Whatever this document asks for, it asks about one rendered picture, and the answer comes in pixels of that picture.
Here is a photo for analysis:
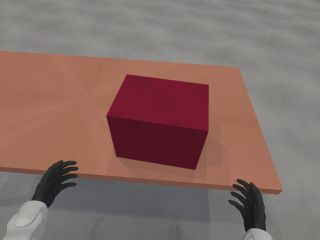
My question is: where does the robot right hand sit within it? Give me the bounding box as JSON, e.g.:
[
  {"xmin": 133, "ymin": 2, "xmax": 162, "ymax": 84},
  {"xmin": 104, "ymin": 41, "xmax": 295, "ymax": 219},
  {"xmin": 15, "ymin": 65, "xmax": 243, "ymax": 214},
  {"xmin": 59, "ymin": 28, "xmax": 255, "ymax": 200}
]
[{"xmin": 228, "ymin": 179, "xmax": 266, "ymax": 232}]

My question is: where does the robot left hand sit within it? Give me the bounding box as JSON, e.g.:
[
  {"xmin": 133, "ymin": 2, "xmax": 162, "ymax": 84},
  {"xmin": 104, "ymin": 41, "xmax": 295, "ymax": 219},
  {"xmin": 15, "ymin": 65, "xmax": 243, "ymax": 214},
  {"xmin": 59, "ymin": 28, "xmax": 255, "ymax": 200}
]
[{"xmin": 31, "ymin": 160, "xmax": 79, "ymax": 208}]

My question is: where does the left robot forearm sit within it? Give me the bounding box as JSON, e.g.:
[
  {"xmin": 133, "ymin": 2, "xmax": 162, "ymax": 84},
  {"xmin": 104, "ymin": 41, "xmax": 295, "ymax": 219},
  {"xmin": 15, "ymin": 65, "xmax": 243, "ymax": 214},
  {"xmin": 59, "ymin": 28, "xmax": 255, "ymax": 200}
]
[{"xmin": 2, "ymin": 200, "xmax": 49, "ymax": 240}]

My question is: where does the right robot forearm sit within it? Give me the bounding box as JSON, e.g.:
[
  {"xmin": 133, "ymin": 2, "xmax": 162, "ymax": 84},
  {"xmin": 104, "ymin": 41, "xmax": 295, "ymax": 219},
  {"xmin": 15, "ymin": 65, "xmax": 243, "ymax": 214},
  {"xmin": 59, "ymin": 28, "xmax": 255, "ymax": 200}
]
[{"xmin": 242, "ymin": 228, "xmax": 273, "ymax": 240}]

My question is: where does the table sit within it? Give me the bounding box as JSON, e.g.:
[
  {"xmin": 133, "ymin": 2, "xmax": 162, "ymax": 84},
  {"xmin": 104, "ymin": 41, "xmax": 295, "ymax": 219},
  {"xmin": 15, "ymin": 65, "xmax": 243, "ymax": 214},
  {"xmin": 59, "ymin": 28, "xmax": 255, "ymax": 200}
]
[{"xmin": 0, "ymin": 50, "xmax": 283, "ymax": 195}]

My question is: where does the carton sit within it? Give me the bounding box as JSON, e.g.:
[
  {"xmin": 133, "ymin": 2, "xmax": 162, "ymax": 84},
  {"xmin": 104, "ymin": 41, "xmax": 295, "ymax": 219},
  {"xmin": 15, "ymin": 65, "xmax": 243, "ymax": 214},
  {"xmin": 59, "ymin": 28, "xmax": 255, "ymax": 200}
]
[{"xmin": 106, "ymin": 74, "xmax": 209, "ymax": 170}]

